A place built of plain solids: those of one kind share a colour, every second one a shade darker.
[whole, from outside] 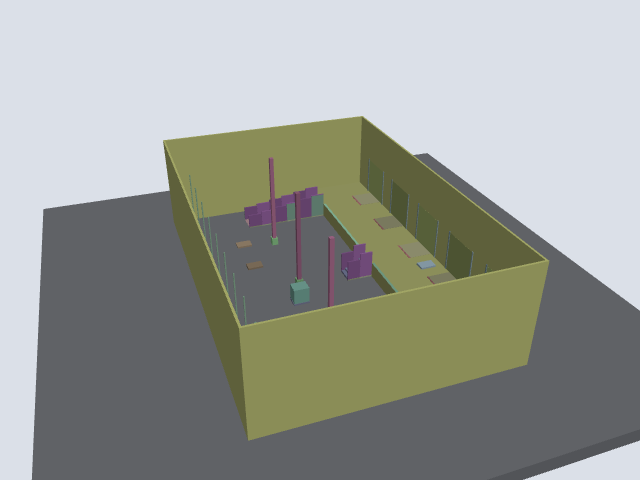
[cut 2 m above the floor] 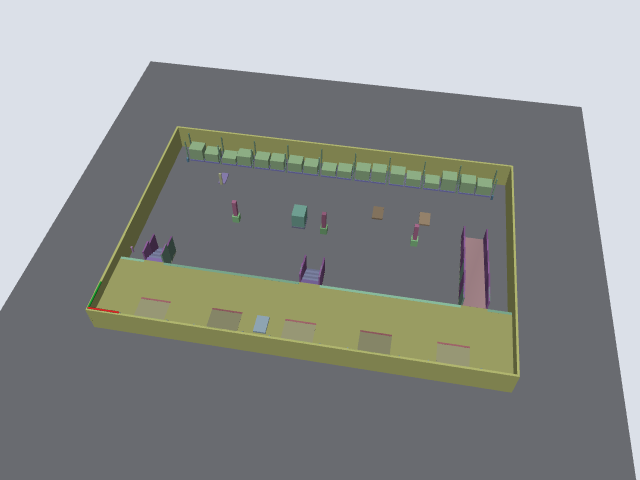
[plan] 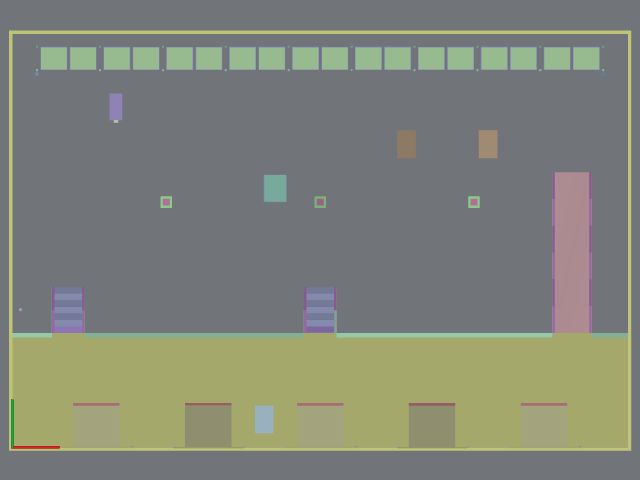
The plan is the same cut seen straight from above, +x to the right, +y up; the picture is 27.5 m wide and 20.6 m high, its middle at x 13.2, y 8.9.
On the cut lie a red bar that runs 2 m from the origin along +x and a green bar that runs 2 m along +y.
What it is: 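The dock platform, its doors, stairs and ramp, and the hall's floor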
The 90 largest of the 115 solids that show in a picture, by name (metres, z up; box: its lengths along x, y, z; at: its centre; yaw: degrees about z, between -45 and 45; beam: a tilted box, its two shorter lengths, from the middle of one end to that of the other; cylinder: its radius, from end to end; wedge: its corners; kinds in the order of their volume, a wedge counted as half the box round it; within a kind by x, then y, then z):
{
 "south_deck_1": {"box": [26.41, 4.91, 1.2], "at": [13.21, 2.46, 0.55]},
 "wall_1": {"box": [0.15, 18.04, 7.74], "at": [-0.07, 8.87, 3.82]},
 "wall_2": {"box": [26.71, 0.15, 7.74], "at": [13.21, -0.07, 3.82]},
 "wall_3": {"box": [26.71, 0.15, 7.74], "at": [13.21, 17.82, 3.82]},
 "wall_4": {"box": [0.15, 18.04, 7.74], "at": [26.49, 8.87, 3.82]},
 "rack_load_1": {"box": [1.1, 0.95, 1.08], "at": [1.78, 16.69, 0.68]},
 "rack_load_2": {"box": [1.1, 0.95, 0.8], "at": [3.03, 16.69, 0.54]},
 "rack_load_3": {"box": [1.1, 0.95, 0.58], "at": [4.48, 16.69, 0.43]},
 "rack_load_4": {"box": [1.1, 0.95, 0.96], "at": [5.73, 16.69, 0.62]},
 "rack_load_5": {"box": [1.1, 0.95, 0.87], "at": [7.18, 16.69, 0.58]},
 "rack_load_6": {"box": [1.1, 0.95, 0.9], "at": [8.43, 16.69, 0.59]},
 "rack_load_7": {"box": [1.1, 0.95, 0.91], "at": [9.88, 16.69, 0.59]},
 "rack_load_8": {"box": [1.1, 0.95, 0.79], "at": [11.13, 16.69, 0.54]},
 "rack_load_9": {"box": [1.1, 0.95, 0.58], "at": [12.58, 16.69, 0.43]},
 "rack_load_10": {"box": [1.1, 0.95, 0.7], "at": [13.83, 16.69, 0.49]},
 "rack_load_11": {"box": [1.1, 0.95, 0.99], "at": [15.28, 16.69, 0.63]},
 "rack_load_12": {"box": [1.1, 0.95, 1.08], "at": [16.53, 16.69, 0.68]},
 "rack_load_13": {"box": [1.1, 0.95, 1.09], "at": [17.98, 16.69, 0.68]},
 "rack_load_14": {"box": [1.1, 0.95, 0.77], "at": [19.23, 16.69, 0.53]},
 "rack_load_15": {"box": [1.1, 0.95, 0.59], "at": [20.68, 16.69, 0.43]},
 "rack_load_16": {"box": [1.1, 0.95, 1.18], "at": [21.93, 16.69, 0.73]},
 "rack_load_17": {"box": [1.1, 0.95, 1.06], "at": [23.38, 16.69, 0.67]},
 "rack_load_18": {"box": [1.1, 0.95, 0.9], "at": [24.63, 16.69, 0.59]},
 "south_ramp_1": {"wedge": [[23.26, 4.91, -0.05], [23.26, 4.91, 1.15], [23.26, 11.81, -0.05], [23.26, 11.81, 0.0], [24.76, 4.91, -0.05], [24.76, 4.91, 1.15], [24.76, 11.81, -0.05], [24.76, 11.81, 0.0]]},
 "dock_south_cheek_whole_1": {"box": [0.11, 0.98, 2.2], "at": [1.75, 5.4, 1.05]},
 "dock_south_cheek_whole_2": {"box": [0.11, 0.98, 1.71], "at": [1.75, 6.38, 0.8]},
 "dock_south_cheek_whole_3": {"box": [0.11, 0.98, 2.2], "at": [3.04, 5.4, 1.05]},
 "dock_south_cheek_whole_4": {"box": [0.11, 0.98, 1.71], "at": [3.04, 6.38, 0.8]},
 "dock_south_cheek_whole_5": {"box": [0.11, 0.98, 2.2], "at": [12.56, 5.4, 1.05]},
 "dock_south_cheek_whole_6": {"box": [0.11, 0.98, 1.71], "at": [12.56, 6.38, 0.8]},
 "dock_south_cheek_whole_7": {"box": [0.11, 0.98, 2.2], "at": [13.85, 5.4, 1.05]},
 "dock_south_cheek_whole_8": {"box": [0.11, 0.98, 1.71], "at": [13.85, 6.38, 0.8]},
 "dock_south_cheek_whole_9": {"box": [0.11, 1.15, 2.2], "at": [23.22, 5.49, 1.05]},
 "dock_south_cheek_whole_10": {"box": [0.11, 1.15, 2.01], "at": [23.22, 6.64, 0.95]},
 "dock_south_cheek_whole_11": {"box": [0.11, 1.15, 1.82], "at": [23.22, 7.79, 0.86]},
 "dock_south_cheek_whole_12": {"box": [0.11, 1.15, 1.62], "at": [23.22, 8.94, 0.76]},
 "dock_south_cheek_whole_13": {"box": [0.11, 1.15, 1.43], "at": [23.22, 10.09, 0.67]},
 "dock_south_cheek_whole_14": {"box": [0.11, 1.15, 1.24], "at": [23.22, 11.24, 0.57]},
 "dock_south_cheek_whole_15": {"box": [0.11, 1.15, 2.2], "at": [24.81, 5.49, 1.05]},
 "dock_south_cheek_whole_16": {"box": [0.11, 1.15, 2.01], "at": [24.81, 6.64, 0.95]},
 "dock_south_cheek_whole_17": {"box": [0.11, 1.15, 1.82], "at": [24.81, 7.79, 0.86]},
 "dock_south_cheek_whole_18": {"box": [0.11, 1.15, 1.62], "at": [24.81, 8.94, 0.76]},
 "dock_south_cheek_whole_19": {"box": [0.11, 1.15, 1.43], "at": [24.81, 10.09, 0.67]},
 "dock_south_cheek_whole_20": {"box": [0.11, 1.15, 1.24], "at": [24.81, 11.24, 0.57]},
 "south_shutter_1": {"box": [3.0, 0.05, 3.15], "at": [3.6, -0.03, 2.67]},
 "south_shutter_2": {"box": [3.0, 0.05, 3.15], "at": [8.4, -0.03, 2.67]},
 "south_shutter_3": {"box": [3.0, 0.05, 3.15], "at": [13.21, -0.03, 2.67]},
 "south_shutter_4": {"box": [3.0, 0.05, 3.15], "at": [18.01, -0.03, 2.67]},
 "south_shutter_5": {"box": [3.0, 0.05, 3.15], "at": [22.81, -0.03, 2.67]},
 "south_stair_steps_1": {"box": [1.2, 0.28, 1.04], "at": [2.4, 5.33, 0.47]},
 "south_stair_steps_2": {"box": [1.2, 0.28, 0.87], "at": [2.4, 5.61, 0.39]},
 "south_stair_steps_3": {"box": [1.2, 0.28, 0.71], "at": [2.4, 5.89, 0.3]},
 "south_stair_steps_4": {"box": [1.2, 0.28, 0.54], "at": [2.4, 6.17, 0.22]},
 "south_stair_steps_5": {"box": [1.2, 0.28, 0.38], "at": [2.4, 6.45, 0.14]},
 "south_stair_steps_6": {"box": [1.2, 0.28, 1.04], "at": [13.21, 5.33, 0.47]},
 "south_stair_steps_7": {"box": [1.2, 0.28, 0.87], "at": [13.21, 5.61, 0.39]},
 "south_stair_steps_8": {"box": [1.2, 0.28, 0.71], "at": [13.21, 5.89, 0.3]},
 "south_stair_steps_9": {"box": [1.2, 0.28, 0.54], "at": [13.21, 6.17, 0.22]},
 "column_1": {"box": [0.3, 0.3, 7.74], "at": [6.6, 10.53, 3.82]},
 "column_2": {"box": [0.3, 0.3, 7.74], "at": [13.21, 10.53, 3.82]},
 "column_3": {"box": [0.3, 0.3, 7.74], "at": [19.81, 10.53, 3.82]},
 "rack_pal_1": {"box": [1.16, 1.0, 0.19], "at": [3.03, 16.69, 0.04]},
 "rack_pal_2": {"box": [1.16, 1.0, 0.19], "at": [9.88, 16.69, 0.04]},
 "rack_pal_3": {"box": [1.16, 1.0, 0.19], "at": [11.13, 16.69, 0.04]},
 "rack_pal_4": {"box": [1.16, 1.0, 0.19], "at": [12.58, 16.69, 0.04]},
 "rack_pal_5": {"box": [1.16, 1.0, 0.19], "at": [15.28, 16.69, 0.04]},
 "rack_pal_6": {"box": [1.16, 1.0, 0.19], "at": [17.98, 16.69, 0.04]},
 "rack_pal_7": {"box": [1.16, 1.0, 0.19], "at": [19.23, 16.69, 0.04]},
 "rack_pal_8": {"box": [1.16, 1.0, 0.19], "at": [21.93, 16.69, 0.04]},
 "rack_pal_9": {"box": [1.16, 1.0, 0.19], "at": [24.63, 16.69, 0.04]},
 "stage_load_1": {"box": [0.95, 1.15, 1.16], "at": [11.28, 11.12, 0.72]},
 "south_lev_1": {"box": [2.0, 1.78, 0.07], "at": [3.6, 0.9, 1.13]},
 "south_lev_2": {"box": [2.0, 1.78, 0.07], "at": [8.4, 0.9, 1.13]},
 "south_lev_3": {"box": [2.0, 1.78, 0.07], "at": [13.21, 0.9, 1.13]},
 "south_lev_4": {"box": [2.0, 1.78, 0.07], "at": [18.01, 0.9, 1.13]},
 "south_lev_5": {"box": [2.0, 1.78, 0.07], "at": [22.81, 0.9, 1.13]},
 "dock_south_cheek_1": {"box": [0.1, 0.98, 2.16], "at": [3.05, 5.4, 1.03]},
 "dock_south_cheek_2": {"box": [0.1, 0.98, 1.67], "at": [3.05, 6.38, 0.78]},
 "dock_south_cheek_3": {"box": [0.1, 0.98, 2.16], "at": [13.86, 5.4, 1.03]},
 "dock_south_cheek_4": {"box": [0.1, 1.15, 2.16], "at": [23.21, 5.49, 1.03]},
 "dock_south_cheek_5": {"box": [0.1, 1.15, 1.78], "at": [23.21, 7.79, 0.84]},
 "south_stair_stair_head_1": {"box": [1.2, 0.28, 1.2], "at": [2.4, 5.05, 0.55]},
 "south_stair_stair_head_2": {"box": [1.2, 0.28, 1.2], "at": [13.21, 5.05, 0.55]},
 "column_guard_1": {"box": [0.5, 0.5, 0.65], "at": [6.6, 10.53, 0.28]},
 "column_guard_2": {"box": [0.5, 0.5, 0.65], "at": [13.21, 10.53, 0.28]},
 "column_guard_3": {"box": [0.5, 0.5, 0.65], "at": [19.81, 10.53, 0.28]},
 "floorpallet_whole_1": {"box": [0.8, 1.2, 0.19], "at": [16.91, 13.01, 0.05]},
 "floorpallet_whole_2": {"box": [0.8, 1.2, 0.19], "at": [20.41, 13.01, 0.05]},
 "stage_pal_1": {"box": [1.0, 1.2, 0.19], "at": [11.28, 11.12, 0.04]},
 "platpallet_whole_1": {"box": [0.8, 1.2, 0.19], "at": [10.81, 1.2, 1.2]}
}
